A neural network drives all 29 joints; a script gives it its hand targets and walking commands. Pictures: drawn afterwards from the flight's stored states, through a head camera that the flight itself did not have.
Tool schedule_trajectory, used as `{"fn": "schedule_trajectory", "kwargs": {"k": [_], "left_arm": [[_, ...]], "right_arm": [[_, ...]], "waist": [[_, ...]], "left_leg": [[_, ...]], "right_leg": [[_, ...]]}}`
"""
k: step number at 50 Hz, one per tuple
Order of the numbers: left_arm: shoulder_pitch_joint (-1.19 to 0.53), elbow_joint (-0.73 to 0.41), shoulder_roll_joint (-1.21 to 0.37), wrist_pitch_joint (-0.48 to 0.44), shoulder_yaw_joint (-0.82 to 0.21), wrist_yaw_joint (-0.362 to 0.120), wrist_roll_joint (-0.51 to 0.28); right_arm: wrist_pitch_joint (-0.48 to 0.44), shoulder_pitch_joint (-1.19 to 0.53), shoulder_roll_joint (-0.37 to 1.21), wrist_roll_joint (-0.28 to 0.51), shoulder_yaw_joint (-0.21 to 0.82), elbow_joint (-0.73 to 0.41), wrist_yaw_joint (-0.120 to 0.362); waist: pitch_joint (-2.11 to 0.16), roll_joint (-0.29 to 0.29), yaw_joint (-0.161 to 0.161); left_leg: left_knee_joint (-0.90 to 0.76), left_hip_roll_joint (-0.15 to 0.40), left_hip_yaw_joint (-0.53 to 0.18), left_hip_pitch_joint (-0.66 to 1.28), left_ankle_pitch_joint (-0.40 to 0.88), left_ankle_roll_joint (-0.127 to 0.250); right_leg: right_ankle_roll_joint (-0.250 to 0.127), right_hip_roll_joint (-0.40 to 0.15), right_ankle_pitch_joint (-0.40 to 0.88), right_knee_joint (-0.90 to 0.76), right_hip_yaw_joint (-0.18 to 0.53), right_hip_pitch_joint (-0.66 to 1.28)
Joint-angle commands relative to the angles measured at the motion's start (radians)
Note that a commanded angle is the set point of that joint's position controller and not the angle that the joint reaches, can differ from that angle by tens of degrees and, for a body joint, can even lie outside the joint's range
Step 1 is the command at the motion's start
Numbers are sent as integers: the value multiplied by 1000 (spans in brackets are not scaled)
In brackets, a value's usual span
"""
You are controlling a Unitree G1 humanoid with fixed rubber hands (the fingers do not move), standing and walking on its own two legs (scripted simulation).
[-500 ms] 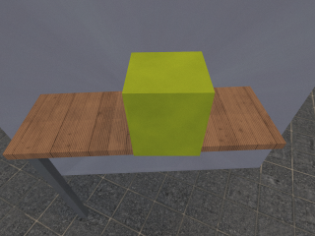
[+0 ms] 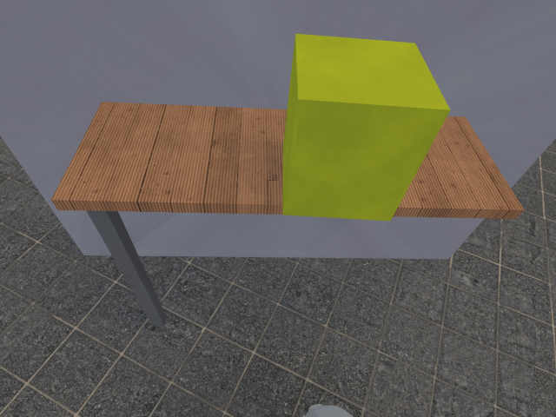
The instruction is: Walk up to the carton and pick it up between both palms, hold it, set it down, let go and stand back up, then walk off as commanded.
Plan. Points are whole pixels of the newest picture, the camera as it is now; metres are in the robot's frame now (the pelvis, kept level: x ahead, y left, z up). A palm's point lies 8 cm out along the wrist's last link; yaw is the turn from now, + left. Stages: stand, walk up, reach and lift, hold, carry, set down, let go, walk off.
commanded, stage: walk off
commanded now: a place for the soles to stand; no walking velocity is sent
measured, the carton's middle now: (345, 133) +0.59 -0.11 +0.09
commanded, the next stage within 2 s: none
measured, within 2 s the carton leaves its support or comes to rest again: neither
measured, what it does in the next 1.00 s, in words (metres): walks backwards: right foot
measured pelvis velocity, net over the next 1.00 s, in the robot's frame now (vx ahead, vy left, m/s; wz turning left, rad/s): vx -0.21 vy -0.09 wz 0.02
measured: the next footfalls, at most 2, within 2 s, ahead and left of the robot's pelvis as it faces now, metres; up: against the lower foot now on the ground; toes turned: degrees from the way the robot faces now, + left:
right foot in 0.50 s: -0.08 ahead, -0.16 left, +0.00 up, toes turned +6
left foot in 1.04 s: -0.19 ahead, +0.01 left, +0.00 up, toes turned -3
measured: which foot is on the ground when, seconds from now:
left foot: down 0.00-0.50, up 0.52-1.00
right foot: up 0.00-0.48, down 0.50-1.00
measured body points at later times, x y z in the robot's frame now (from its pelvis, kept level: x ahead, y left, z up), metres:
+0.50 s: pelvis -0.13 -0.07 -0.02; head -0.10 -0.10 +0.43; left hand -0.10 +0.27 -0.11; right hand -0.01 -0.37 -0.14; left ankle +0.05 +0.02 -0.72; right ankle -0.12 -0.17 -0.73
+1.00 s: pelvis -0.21 -0.09 +0.00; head -0.18 -0.13 +0.45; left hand -0.14 +0.23 -0.09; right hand -0.15 -0.39 -0.14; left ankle -0.24 +0.02 -0.71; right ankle -0.12 -0.17 -0.73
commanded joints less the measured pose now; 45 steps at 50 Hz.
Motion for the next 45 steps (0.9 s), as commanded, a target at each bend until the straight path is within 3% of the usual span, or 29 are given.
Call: {"fn": "schedule_trajectory", "kwargs": {"k": [1,2,4,5,6,8,11,15,16,17,18,20,21,22,23,24,25,26,27,28,29,30,32,33,37,38,39,42,45], "left_arm": [[208,-19,194,4,98,12,53],[175,-29,189,6,97,12,52],[167,-27,185,5,96,6,54],[170,-27,185,8,103,0,57],[208,-11,194,12,104,-1,57],[196,-23,186,18,99,-11,63],[234,-22,184,21,101,-20,66],[280,-26,171,23,101,-24,72],[289,-19,175,23,104,-30,67],[282,-16,169,19,98,-30,65],[304,-12,170,21,104,-35,64],[321,-15,160,16,104,-39,58],[326,-6,153,12,103,-38,54],[346,15,150,7,103,-39,49],[357,21,155,-1,104,-37,51],[234,-25,181,-12,100,-22,69],[90,-75,236,-22,97,-9,83],[8,-112,257,-27,110,-9,86],[-69,-133,244,-32,106,2,81],[-101,-134,223,-45,104,11,78],[-88,-126,204,-49,100,12,72],[-81,-138,210,-57,114,13,74],[-38,-117,192,-67,119,9,75],[9,-92,190,-74,108,7,72],[59,-55,177,-71,100,-9,66],[59,-50,168,-75,94,-9,66],[68,-43,171,-76,91,-13,62],[57,-42,189,-81,94,-17,60],[30,-56,178,-77,91,-21,65]], "right_arm": [[-27,-141,-242,2,-127,-127,-18],[-24,-120,-229,-3,-122,-121,-16],[-26,-112,-230,-5,-120,-119,-13],[-27,-108,-235,-6,-118,-114,-12],[-24,-132,-240,-2,-122,-123,-9],[-29,-131,-238,-7,-112,-105,-13],[-26,-141,-247,-3,-114,-107,-12],[-24,-127,-257,-1,-118,-118,-10],[-23,-132,-269,-2,-120,-119,-9],[-19,-144,-259,-3,-119,-122,-9],[-18,-142,-271,-3,-122,-130,-11],[-9,-160,-282,-9,-126,-128,-5],[-5,-163,-279,-13,-125,-125,-4],[9,-167,-287,-14,-132,-118,-2],[15,-160,-265,-15,-131,-118,-3],[20,-104,-221,-3,-117,-95,3],[22,-49,-223,3,-121,-75,-6],[25,-42,-248,0,-136,-57,-3],[28,-42,-270,1,-139,-47,3],[21,-34,-266,6,-134,-28,11],[20,-11,-269,13,-131,-13,12],[17,51,-264,20,-119,-11,21],[6,92,-253,22,-108,-1,27],[2,66,-248,22,-98,5,31],[-11,99,-256,27,-98,52,35],[-18,62,-236,29,-87,46,38],[-21,54,-233,26,-88,58,39],[-36,79,-221,27,-93,75,46],[-42,129,-214,25,-99,81,48]], "waist": [[-122,172,67],[-135,128,49],[-125,130,37],[-121,126,32],[-92,143,46],[-81,105,33],[-103,111,45],[-144,139,49],[-155,171,51],[-150,144,48],[-164,149,56],[-159,201,72],[-136,196,75],[-108,163,93],[-93,72,113],[-23,-183,81],[5,-210,26],[27,-177,26],[107,-131,0],[118,-85,-21],[108,-97,-19],[30,-92,-11],[-73,-127,-9],[-90,-101,4],[-159,-176,17],[-129,-150,31],[-121,-165,35],[-159,-148,23],[-189,-173,1]], "left_leg": [[-404,199,-216,142,312,-285],[-392,215,-240,166,236,-226],[-412,217,-252,143,93,-189],[-431,235,-270,116,-46,-144],[-486,213,-255,64,-118,-189],[-477,236,-291,24,-239,-113],[-465,262,-293,-12,-308,-33],[-470,289,-327,-7,-323,-8],[-463,306,-326,-14,-348,16],[-421,311,-328,0,-311,59],[-440,310,-310,-46,-334,59],[-416,302,-284,-94,-315,49],[-385,265,-250,-114,-310,34],[-268,223,-210,-160,-365,18],[-46,143,-165,-205,-382,-12],[322,-37,-32,-247,-330,-58],[506,-113,-112,-244,-340,-97],[658,-135,-209,-176,-288,-98],[695,-126,-238,-182,-214,-93],[707,-124,-250,-180,-143,-87],[691,-103,-231,-187,-110,-94],[700,-122,-230,-201,-97,-95],[658,-113,-225,-193,-101,-110],[596,-106,-228,-211,-110,-116],[307,-75,-142,-137,-231,-110],[235,-58,-137,-138,-259,-107],[198,-55,-117,-122,-262,-101],[74,-30,-112,-52,-289,-83],[-18,-23,-70,19,-280,-67]], "right_leg": [[-9,6,-40,-119,15,92],[-8,-21,-18,-136,32,71],[-17,-16,-30,-119,41,72],[-12,-24,-20,-85,48,81],[-15,-3,-26,-86,26,115],[-14,-10,-20,-25,44,88],[-14,-13,-38,45,19,95],[-16,-26,-59,-15,10,114],[-19,-41,-79,-40,0,141],[-24,-64,-95,-73,6,127],[-30,-51,-109,-71,-12,168],[-42,-104,-137,-236,-27,237],[-57,-119,-143,-350,-27,247],[-75,-143,-116,-487,11,265],[-130,-181,-156,-577,123,236],[-189,-332,-295,-774,442,38],[-223,-480,-264,-872,677,-144],[-245,-473,-434,-957,669,-294],[-195,-428,-434,-957,615,-329],[-136,-360,-337,-912,547,-290],[-93,-312,-256,-876,460,-219],[-87,-303,-234,-833,397,-79],[-78,-280,-252,-818,379,107],[-70,-295,-263,-823,383,179],[-79,-299,-379,-871,308,304],[-107,-314,-331,-861,302,321],[-112,-306,-313,-861,291,320],[-153,-317,-237,-841,269,328],[-136,-303,-183,-840,225,312]]}}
